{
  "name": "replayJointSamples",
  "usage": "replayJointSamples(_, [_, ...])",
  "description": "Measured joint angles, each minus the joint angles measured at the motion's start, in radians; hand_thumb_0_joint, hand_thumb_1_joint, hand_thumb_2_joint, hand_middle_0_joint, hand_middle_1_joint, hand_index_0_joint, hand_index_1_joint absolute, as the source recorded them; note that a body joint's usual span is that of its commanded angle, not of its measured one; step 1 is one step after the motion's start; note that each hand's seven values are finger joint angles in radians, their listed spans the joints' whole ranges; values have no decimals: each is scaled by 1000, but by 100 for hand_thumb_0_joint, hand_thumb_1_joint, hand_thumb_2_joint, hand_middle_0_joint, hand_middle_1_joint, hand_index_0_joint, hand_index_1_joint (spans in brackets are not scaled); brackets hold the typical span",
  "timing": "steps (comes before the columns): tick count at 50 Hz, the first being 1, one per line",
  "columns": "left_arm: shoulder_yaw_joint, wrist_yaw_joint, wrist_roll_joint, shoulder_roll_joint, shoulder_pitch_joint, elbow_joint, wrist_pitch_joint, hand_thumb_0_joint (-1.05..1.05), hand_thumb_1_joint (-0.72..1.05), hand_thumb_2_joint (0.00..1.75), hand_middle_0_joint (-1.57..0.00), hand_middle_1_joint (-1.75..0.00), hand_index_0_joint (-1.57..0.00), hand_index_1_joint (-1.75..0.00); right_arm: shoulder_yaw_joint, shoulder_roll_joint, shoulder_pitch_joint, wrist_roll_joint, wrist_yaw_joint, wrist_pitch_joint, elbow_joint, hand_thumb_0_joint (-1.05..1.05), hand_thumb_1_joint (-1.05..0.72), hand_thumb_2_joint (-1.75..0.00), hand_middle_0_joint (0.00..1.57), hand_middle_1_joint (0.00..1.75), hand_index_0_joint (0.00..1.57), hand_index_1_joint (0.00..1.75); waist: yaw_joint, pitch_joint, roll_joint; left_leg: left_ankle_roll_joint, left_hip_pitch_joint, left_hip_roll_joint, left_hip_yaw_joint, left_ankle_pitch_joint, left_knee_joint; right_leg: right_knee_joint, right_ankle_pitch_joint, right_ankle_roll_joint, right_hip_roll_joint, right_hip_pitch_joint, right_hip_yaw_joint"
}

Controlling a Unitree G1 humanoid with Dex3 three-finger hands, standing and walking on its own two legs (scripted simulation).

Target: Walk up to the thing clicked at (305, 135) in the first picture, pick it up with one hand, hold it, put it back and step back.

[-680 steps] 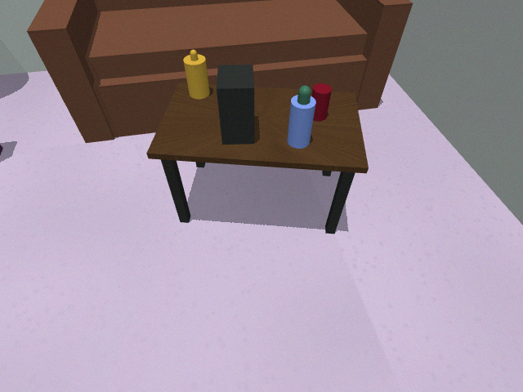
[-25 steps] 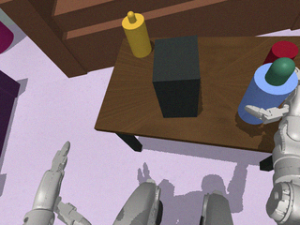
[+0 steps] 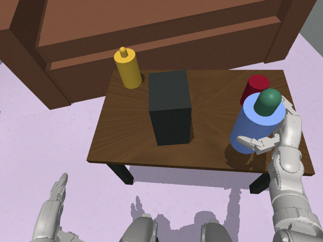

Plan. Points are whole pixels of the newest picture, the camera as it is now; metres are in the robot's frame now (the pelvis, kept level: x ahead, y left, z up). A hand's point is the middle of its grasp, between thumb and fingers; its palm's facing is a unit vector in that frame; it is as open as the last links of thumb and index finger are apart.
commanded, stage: lift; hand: right
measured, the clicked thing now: (256, 121) +0.41 -0.17 +0.03
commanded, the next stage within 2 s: hold in 0.78 s
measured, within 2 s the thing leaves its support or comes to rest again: neither
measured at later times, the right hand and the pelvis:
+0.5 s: hand (262, 129) +0.36 -0.17 +0.07, palm faces +0.18 +0.98 -0.02, open 11.5 cm; pelvis +0.00 +0.01 +0.03, yaw +0 degrees
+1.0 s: hand (267, 131) +0.35 -0.17 +0.09, palm faces +0.18 +0.98 -0.02, open 11.5 cm; pelvis +0.01 +0.01 +0.04, yaw -1 degrees
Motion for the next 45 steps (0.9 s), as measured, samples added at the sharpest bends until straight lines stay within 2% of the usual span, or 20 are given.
replayJointSamples(6, [-1,17,-11,-8,-11,49,-2,-1,-52,5,-5,-5,-6,-5,38,32,55,16,3,27,-71,-3,61,-89,63,111,69,116,-28,13,-3,0,61,5,-8,12,-38,-50,18,0,6,68,-10])
replayJointSamples(18, [-16,41,-29,-26,-27,122,-7,-1,-52,4,-5,-5,-6,-5,92,71,151,38,-1,75,-196,-3,61,-89,63,111,69,116,-61,39,-4,3,166,10,-15,31,-101,-131,45,4,11,184,-20])
replayJointSamples(45, [-14,71,-48,-36,-62,213,-27,-1,-52,4,-5,-6,-6,-5,155,89,263,63,-14,136,-334,-3,61,-89,63,111,69,116,-86,70,-6,3,316,16,-17,64,-214,-252,83,5,19,338,-27])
